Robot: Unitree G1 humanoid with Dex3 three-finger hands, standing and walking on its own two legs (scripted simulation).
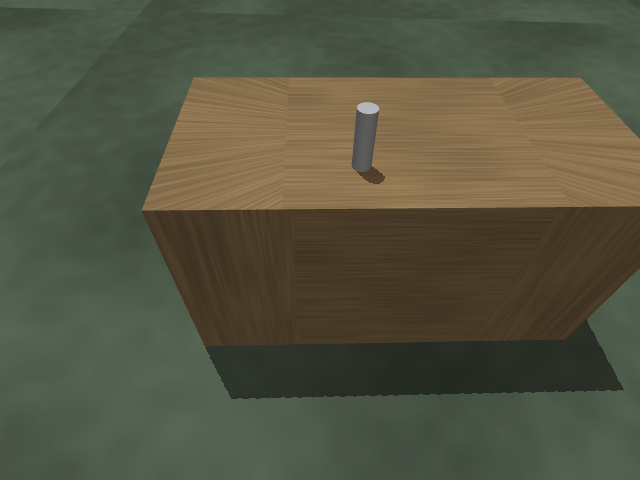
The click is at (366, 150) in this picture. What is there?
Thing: slim round
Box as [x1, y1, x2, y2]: [352, 102, 378, 171]
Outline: 369,102 360,103 357,106 352,167 358,171 368,170 371,164 378,107 377,105
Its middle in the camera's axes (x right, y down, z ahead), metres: +0.10 -0.23 +0.90
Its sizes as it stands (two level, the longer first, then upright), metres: 0.048 0.048 0.156
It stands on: a support 0.65 m high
